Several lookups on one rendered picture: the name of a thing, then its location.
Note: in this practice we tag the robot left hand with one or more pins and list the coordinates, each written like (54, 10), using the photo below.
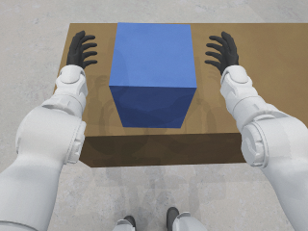
(75, 55)

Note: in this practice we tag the left robot upper arm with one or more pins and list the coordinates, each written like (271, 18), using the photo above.
(29, 186)

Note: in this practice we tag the pedestal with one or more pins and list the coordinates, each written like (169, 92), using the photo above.
(274, 56)

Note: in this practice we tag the robot right forearm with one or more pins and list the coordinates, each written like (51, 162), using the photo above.
(242, 100)

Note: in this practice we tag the robot right foot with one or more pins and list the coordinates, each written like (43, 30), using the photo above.
(172, 214)

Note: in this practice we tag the carton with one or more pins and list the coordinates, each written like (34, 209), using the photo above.
(152, 78)

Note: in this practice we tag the robot left forearm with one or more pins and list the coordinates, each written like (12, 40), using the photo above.
(69, 97)

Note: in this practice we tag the right robot upper arm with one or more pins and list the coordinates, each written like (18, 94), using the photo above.
(279, 147)

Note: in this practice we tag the right robot thigh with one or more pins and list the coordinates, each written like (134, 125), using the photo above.
(188, 224)

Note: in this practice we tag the robot right hand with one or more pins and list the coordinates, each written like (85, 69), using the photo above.
(228, 52)

